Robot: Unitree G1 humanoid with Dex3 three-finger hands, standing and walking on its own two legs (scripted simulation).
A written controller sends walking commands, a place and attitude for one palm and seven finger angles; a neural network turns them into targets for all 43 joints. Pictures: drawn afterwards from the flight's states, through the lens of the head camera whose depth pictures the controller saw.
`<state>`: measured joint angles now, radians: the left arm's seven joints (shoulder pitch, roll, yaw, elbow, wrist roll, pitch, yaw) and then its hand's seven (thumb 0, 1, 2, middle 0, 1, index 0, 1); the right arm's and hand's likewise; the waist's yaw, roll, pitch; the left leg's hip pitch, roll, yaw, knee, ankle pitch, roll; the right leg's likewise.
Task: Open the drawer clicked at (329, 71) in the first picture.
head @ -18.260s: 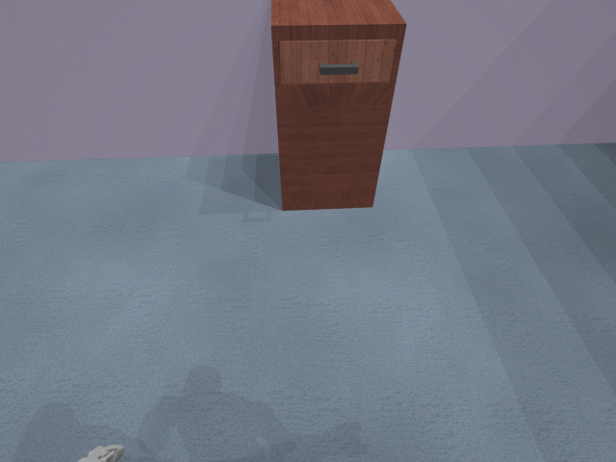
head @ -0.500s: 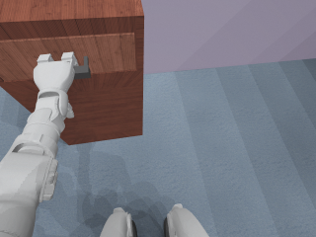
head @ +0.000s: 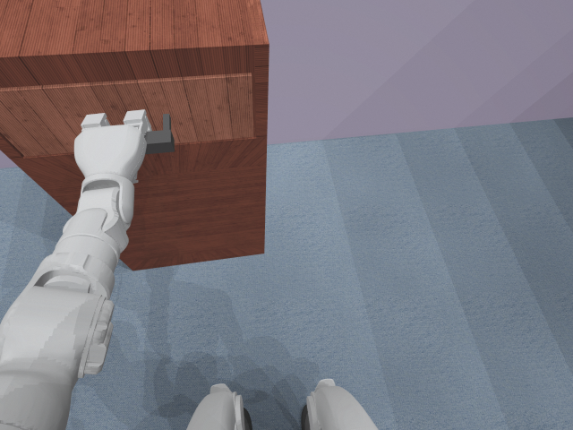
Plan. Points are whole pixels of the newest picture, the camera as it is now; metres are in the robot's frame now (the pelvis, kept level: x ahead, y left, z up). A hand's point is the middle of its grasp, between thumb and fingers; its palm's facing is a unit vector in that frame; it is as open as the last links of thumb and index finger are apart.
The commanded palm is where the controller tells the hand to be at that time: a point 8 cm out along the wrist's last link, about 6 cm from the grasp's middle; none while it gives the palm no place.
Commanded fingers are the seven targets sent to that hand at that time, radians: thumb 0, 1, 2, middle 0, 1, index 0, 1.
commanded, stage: close the thumb around the handle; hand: left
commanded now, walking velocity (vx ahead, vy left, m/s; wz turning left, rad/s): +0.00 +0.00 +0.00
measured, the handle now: (130, 133) +0.56 +0.20 +0.00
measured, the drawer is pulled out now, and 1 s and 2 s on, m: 0.00 0.05 0.09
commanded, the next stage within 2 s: pull the drawer open in 0.06 s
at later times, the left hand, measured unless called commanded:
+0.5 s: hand (127, 178) +0.49 +0.20 -0.01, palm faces -0.05 -0.06 -1.00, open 6.1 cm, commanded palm +0.45 +0.20 +0.03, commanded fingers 0.00 0.90 0.90 -0.40 -1.35 -0.40 -1.35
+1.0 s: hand (126, 198) +0.45 +0.20 -0.02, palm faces -0.02 -0.04 -1.00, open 6.1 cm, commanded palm +0.44 +0.20 +0.03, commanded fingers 0.00 0.90 0.90 -0.40 -1.35 -0.40 -1.35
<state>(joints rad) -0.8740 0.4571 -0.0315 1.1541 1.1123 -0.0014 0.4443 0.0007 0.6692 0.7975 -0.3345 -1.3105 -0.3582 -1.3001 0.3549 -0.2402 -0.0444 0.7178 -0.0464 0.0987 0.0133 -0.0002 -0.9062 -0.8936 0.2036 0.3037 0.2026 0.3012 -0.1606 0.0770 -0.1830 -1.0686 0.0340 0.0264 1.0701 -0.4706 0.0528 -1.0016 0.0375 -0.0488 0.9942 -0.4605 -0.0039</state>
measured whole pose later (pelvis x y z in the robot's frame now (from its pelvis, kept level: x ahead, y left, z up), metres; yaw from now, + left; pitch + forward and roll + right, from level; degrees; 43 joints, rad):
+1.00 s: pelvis +0.03 +0.00 +0.01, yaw +1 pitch +23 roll -3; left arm -0.62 0.33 -0.09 0.95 1.13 0.02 0.51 0.00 0.68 0.81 -0.29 -1.35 -0.34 -1.29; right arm 0.25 -0.23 -0.07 0.69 -0.04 0.13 0.01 0.00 -0.91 -0.89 0.20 0.30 0.20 0.30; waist -0.07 0.06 -0.20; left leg -0.92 0.01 0.03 1.00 -0.49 0.05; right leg -0.86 0.03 -0.04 0.93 -0.48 0.00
